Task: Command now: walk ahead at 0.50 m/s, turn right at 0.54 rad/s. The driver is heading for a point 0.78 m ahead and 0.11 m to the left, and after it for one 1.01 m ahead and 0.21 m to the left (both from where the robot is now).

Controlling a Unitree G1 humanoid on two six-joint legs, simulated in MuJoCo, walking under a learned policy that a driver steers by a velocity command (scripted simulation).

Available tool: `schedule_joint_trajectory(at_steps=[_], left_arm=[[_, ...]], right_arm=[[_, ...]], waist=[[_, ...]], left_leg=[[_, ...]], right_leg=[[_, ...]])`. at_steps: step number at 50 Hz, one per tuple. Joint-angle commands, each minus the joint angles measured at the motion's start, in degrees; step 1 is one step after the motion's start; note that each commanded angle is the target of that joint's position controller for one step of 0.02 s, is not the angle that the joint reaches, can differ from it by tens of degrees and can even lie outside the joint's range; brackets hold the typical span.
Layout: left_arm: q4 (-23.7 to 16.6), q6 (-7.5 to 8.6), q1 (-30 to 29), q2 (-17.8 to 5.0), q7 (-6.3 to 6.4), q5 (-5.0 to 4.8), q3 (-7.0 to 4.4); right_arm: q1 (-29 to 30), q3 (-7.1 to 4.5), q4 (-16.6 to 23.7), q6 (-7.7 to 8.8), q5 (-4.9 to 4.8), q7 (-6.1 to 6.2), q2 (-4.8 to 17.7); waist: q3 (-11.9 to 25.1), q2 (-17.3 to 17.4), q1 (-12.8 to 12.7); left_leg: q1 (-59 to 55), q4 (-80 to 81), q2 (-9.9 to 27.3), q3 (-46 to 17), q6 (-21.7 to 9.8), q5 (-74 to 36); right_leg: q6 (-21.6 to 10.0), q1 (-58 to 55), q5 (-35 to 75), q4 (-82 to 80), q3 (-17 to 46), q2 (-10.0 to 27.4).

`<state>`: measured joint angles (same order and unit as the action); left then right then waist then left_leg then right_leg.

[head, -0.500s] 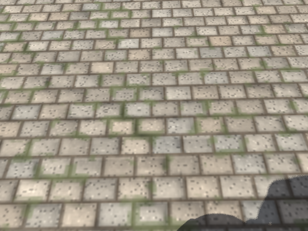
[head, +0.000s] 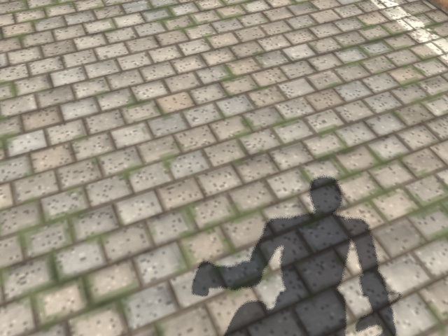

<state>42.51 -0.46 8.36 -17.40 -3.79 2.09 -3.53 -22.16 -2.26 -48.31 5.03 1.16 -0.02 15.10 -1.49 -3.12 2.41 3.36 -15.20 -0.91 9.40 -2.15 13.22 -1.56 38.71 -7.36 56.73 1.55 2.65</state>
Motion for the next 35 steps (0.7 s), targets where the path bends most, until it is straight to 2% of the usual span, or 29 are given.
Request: schedule_joint_trajectory(at_steps=[1, 4, 6, 7, 8, 9, 10, 11, 12, 13, 14, 15, 16, 17, 18, 21, 25, 27, 30, 31, 33, 35], left_arm=[[-5.40, 0.93, -5.66, 0.25, -0.81, -0.06, 1.00], [-6.92, 1.17, -9.79, 0.59, -0.88, 0.22, 1.60], [-7.14, 1.41, -10.29, 0.13, -0.36, 0.60, 1.62], [-6.77, 1.64, -9.28, -0.14, 0.08, 0.83, 1.53], [-5.54, 2.06, -5.45, -0.82, 0.55, 1.02, 1.18], [-2.57, 2.81, 2.89, -1.72, 1.12, 1.43, 0.62], [0.50, 3.39, 12.50, -4.68, 1.98, 2.55, -0.49], [0.87, 3.57, 17.68, -11.66, 3.05, 3.24, -2.08], [0.65, 2.88, 19.03, -11.84, 3.91, 0.41, -2.61], [1.33, 2.97, 13.85, -9.47, 4.17, -0.49, -1.91], [1.69, 3.51, 10.15, -5.30, 3.98, -0.59, -0.74], [1.87, 4.13, 7.62, -2.51, 3.80, -0.63, 0.05], [2.19, 4.56, 6.09, -0.82, 3.88, -0.93, 0.57], [2.43, 5.13, 6.11, -0.20, 3.86, -0.84, 0.75], [2.97, 5.82, 6.89, -0.42, 3.82, -0.87, 0.64], [4.64, 6.91, 8.63, -1.60, 3.97, -1.11, 0.07], [6.30, 6.93, 10.91, -0.88, 4.26, -1.09, 0.24], [7.07, 6.90, 12.16, -1.45, 4.50, -1.13, 0.18], [8.78, 6.44, 15.40, -2.64, 5.02, -0.97, -0.05], [9.25, 6.18, 16.03, -3.03, 5.18, -0.88, -0.13], [9.61, 5.62, 15.72, -4.30, 5.54, -0.68, -0.33], [9.67, 4.72, 14.96, -6.29, 5.84, -0.44, -0.82]], right_arm=[[1.02, -1.29, 2.74, 0.92, -0.05, 0.00, 6.27], [-2.20, -1.50, 0.73, 0.53, 0.04, 0.17, 7.39], [-4.05, -1.55, -0.85, -0.17, 0.09, 0.36, 8.10], [-4.83, -1.49, -1.75, -0.53, 0.06, 0.43, 8.57], [-5.22, -1.47, -2.57, -0.93, 0.02, 0.47, 9.24], [-5.05, -1.26, -3.10, -1.35, -0.45, 0.50, 9.27], [-4.58, -0.64, -2.17, -1.24, -1.02, 0.35, 7.85], [-7.60, 1.23, 1.58, -0.96, -2.40, -0.82, 0.22], [-4.57, -0.81, 0.93, -1.41, -1.70, 0.02, 6.58], [0.06, -1.35, 2.04, -1.42, -1.58, 0.13, 7.19], [0.53, -0.89, 1.79, -1.15, -1.64, -0.12, 5.48], [-0.14, -1.05, 0.55, -1.68, -1.17, -0.21, 4.80], [-2.00, -1.11, -0.50, -2.69, -0.04, -0.49, 4.16], [-3.46, -1.12, -1.49, -3.54, 0.44, -0.93, 3.14], [-3.38, -1.26, -1.52, -4.05, 0.43, -1.39, 2.52], [1.96, -1.49, 0.11, -4.61, 0.40, -2.23, 1.41], [9.90, -1.15, 2.68, -4.39, 0.50, -2.78, 0.59], [14.16, -0.60, 4.16, -4.23, 0.64, -3.21, -0.14], [19.16, -0.22, 6.45, -4.15, 0.95, -3.77, -0.02], [19.89, -0.24, 6.99, -4.12, 1.02, -3.85, 0.22], [19.03, -0.56, 7.30, -4.18, 1.10, -3.64, 0.92], [13.20, -1.40, 6.07, -4.15, 1.20, -3.07, 2.45]], waist=[[-2.04, 8.06, -0.39], [-3.19, 8.10, 0.75], [-3.15, 8.28, 0.64], [-2.26, 8.61, -0.13], [0.07, 8.93, -2.24], [4.64, 7.74, -6.31], [11.08, 5.66, -10.29], [21.14, -8.35, -9.57], [23.42, -3.67, -11.53], [13.30, -0.58, -9.08], [6.54, -0.29, -6.31], [2.92, -0.02, -4.29], [1.12, -1.55, -2.37], [1.11, -2.04, -1.74], [1.03, -1.33, -1.26], [-1.63, -0.90, -1.07], [-3.74, -0.50, -2.28], [-4.37, -0.61, -3.35], [-5.21, -0.11, -4.81], [-5.19, -0.05, -4.85], [-3.65, -0.80, -3.72], [0.67, -2.21, -0.78]], left_leg=[[1.29, 6.19, 13.64, -4.27, -5.61, -20.69], [-1.50, 5.69, 15.10, -2.94, -5.42, -23.60], [-4.89, 2.91, 16.14, -2.19, -5.26, -31.04], [-5.82, -0.41, 16.44, -1.98, -5.25, -40.20], [-6.66, -6.34, 16.30, -1.76, -5.14, -48.85], [-4.59, -16.03, 14.77, -0.49, -4.41, -50.51], [5.49, -28.85, 12.79, -0.62, -3.51, -36.95], [28.27, -51.50, 4.12, -0.23, -0.66, 6.28], [32.99, -61.38, -0.38, -9.79, -0.78, 17.55], [35.71, -60.73, 2.70, -13.46, -1.47, 12.46], [34.25, -55.98, 4.95, -12.48, -1.65, 8.76], [31.44, -52.21, 6.15, -12.21, -1.44, 6.69], [28.22, -50.49, 6.56, -11.96, -0.84, 5.29], [25.97, -50.37, 6.23, -11.67, -0.54, 3.99], [26.16, -50.35, 5.97, -11.52, -0.43, 2.73], [32.04, -47.75, 6.81, -11.36, 0.08, -3.47], [35.99, -37.83, 6.76, -9.79, 0.56, -11.21], [34.57, -31.20, 6.14, -7.43, 0.14, -14.05], [33.95, -24.80, 5.14, -4.19, -1.80, -12.73], [33.53, -23.37, 4.53, -3.36, -2.68, -11.02], [29.58, -21.45, 1.66, -1.10, -4.84, -5.97], [21.89, -20.67, -2.53, 0.62, -7.55, 0.68]], right_leg=[[-0.30, -0.61, 5.89, -9.47, -2.24, 0.44], [-2.11, -4.13, 3.14, -17.61, -5.05, -0.79], [-3.95, -6.76, -1.19, -21.22, -6.45, -2.39], [-5.05, -10.36, -4.18, -22.82, -7.11, -3.95], [-6.24, -15.83, -6.03, -24.85, -7.53, -5.72], [-7.61, -26.69, -3.40, -29.57, -7.98, -7.13], [-9.55, -42.73, -3.30, -29.83, -1.85, -0.83], [-16.40, -64.22, -1.91, -30.78, 25.67, 20.89], [-18.06, -60.27, 3.67, -36.65, 34.87, 24.06], [-15.72, -52.32, 6.71, -37.37, 22.86, 20.20], [-12.96, -43.68, 8.33, -39.91, 15.94, 17.25], [-10.01, -37.87, 8.64, -42.34, 10.81, 14.42], [-8.31, -33.17, 8.51, -44.31, 6.97, 12.31], [-7.84, -30.91, 8.68, -45.74, 4.88, 11.65], [-7.96, -30.55, 9.47, -46.96, 3.58, 11.41], [-7.79, -31.11, 10.06, -49.68, -1.34, 10.99], [-7.39, -33.25, 12.53, -49.84, -7.14, 9.90], [-7.07, -34.31, 14.70, -49.52, -9.53, 10.01], [-6.63, -39.45, 20.03, -47.83, -11.69, 11.73], [-6.29, -41.52, 23.34, -46.39, -12.44, 12.20], [-5.41, -44.52, 38.45, -40.69, -14.48, 12.60], [-4.97, -46.03, 52.96, -28.73, -15.81, 12.76]])
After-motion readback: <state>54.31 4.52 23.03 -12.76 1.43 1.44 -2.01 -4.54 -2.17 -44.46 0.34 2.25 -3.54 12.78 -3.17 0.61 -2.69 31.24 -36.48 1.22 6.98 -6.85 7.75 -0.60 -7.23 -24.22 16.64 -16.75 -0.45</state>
